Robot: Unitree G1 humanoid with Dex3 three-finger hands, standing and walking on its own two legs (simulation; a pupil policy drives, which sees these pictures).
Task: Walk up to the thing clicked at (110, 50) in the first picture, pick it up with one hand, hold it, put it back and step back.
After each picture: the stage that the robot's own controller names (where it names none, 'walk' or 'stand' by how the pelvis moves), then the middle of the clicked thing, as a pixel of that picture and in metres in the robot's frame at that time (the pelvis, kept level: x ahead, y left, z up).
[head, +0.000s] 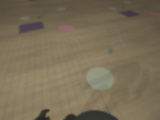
stand; (110, 50) +1.56 -0.42 -0.72
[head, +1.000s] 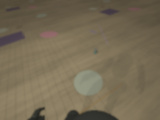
walk; (95, 51) +1.47 +0.02 -0.69
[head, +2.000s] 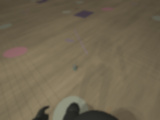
walk; (74, 67) +0.94 +0.35 -0.72
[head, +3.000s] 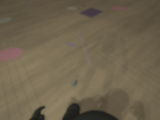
walk; (73, 83) +0.56 +0.27 -0.70
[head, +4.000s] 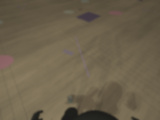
stand; (70, 99) +0.34 +0.22 -0.69
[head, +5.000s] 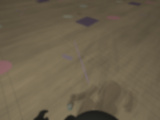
stand; (69, 106) +0.28 +0.21 -0.72
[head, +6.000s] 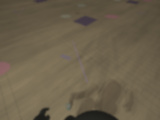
stand; (68, 106) +0.28 +0.23 -0.73
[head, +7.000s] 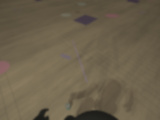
stand; (68, 106) +0.27 +0.24 -0.73
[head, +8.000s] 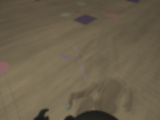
stand; (67, 106) +0.26 +0.24 -0.73
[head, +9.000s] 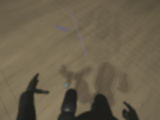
go down; (66, 85) +0.31 +0.23 -0.56
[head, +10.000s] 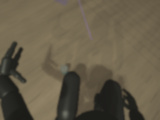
go down; (64, 69) +0.36 +0.25 -0.32
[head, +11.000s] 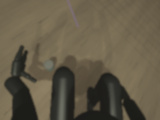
close in; (49, 65) +0.34 +0.28 -0.24
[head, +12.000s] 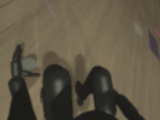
close; (28, 65) +0.34 +0.28 -0.21
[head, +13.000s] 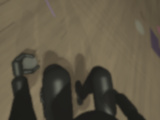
lift; (29, 64) +0.34 +0.28 -0.21
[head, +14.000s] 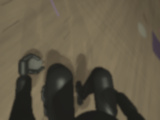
lift; (34, 65) +0.32 +0.27 -0.22
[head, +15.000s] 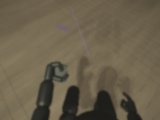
lift; (61, 73) +0.31 +0.19 +0.00
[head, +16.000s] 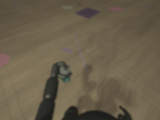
hold; (65, 73) +0.33 +0.18 +0.02
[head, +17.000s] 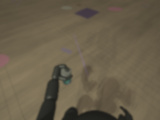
hold; (66, 76) +0.32 +0.17 +0.00
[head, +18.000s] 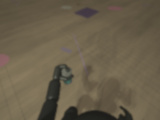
hold; (67, 76) +0.32 +0.17 +0.00
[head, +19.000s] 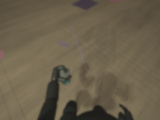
crouch; (65, 76) +0.32 +0.18 -0.04
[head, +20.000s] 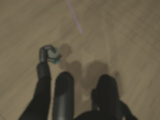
lower; (54, 56) +0.43 +0.24 -0.09
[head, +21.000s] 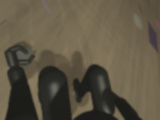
lower; (24, 57) +0.39 +0.29 -0.22
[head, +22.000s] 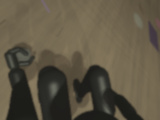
lower; (24, 58) +0.38 +0.29 -0.22
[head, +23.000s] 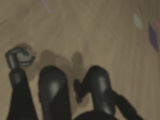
lower; (25, 58) +0.38 +0.29 -0.22
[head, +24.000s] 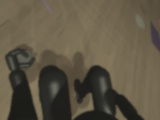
lower; (25, 59) +0.37 +0.30 -0.21
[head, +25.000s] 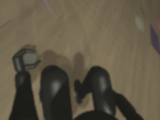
open; (30, 60) +0.36 +0.28 -0.22
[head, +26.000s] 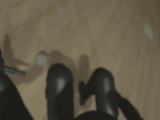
stand; (40, 61) +0.35 +0.26 -0.22
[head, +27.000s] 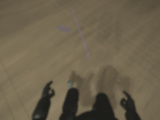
walk; (70, 83) +0.35 +0.20 -0.54
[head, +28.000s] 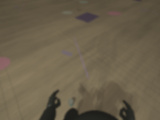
stand; (71, 102) +0.32 +0.19 -0.66
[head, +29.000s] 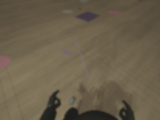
stand; (71, 101) +0.32 +0.19 -0.67
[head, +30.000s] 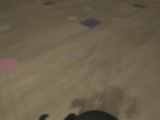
stand; (74, 103) +0.34 +0.17 -0.72
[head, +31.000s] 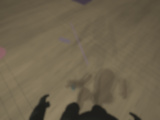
walk; (73, 87) +0.39 +0.17 -0.70
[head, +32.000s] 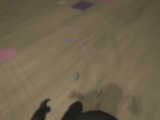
walk; (76, 77) +0.62 +0.23 -0.70
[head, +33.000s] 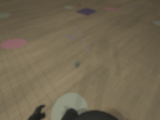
stand; (76, 64) +0.97 +0.24 -0.70
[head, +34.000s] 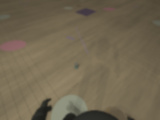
stand; (76, 65) +0.95 +0.25 -0.72
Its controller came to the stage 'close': yes
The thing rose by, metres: 0.71
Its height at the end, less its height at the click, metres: +0.00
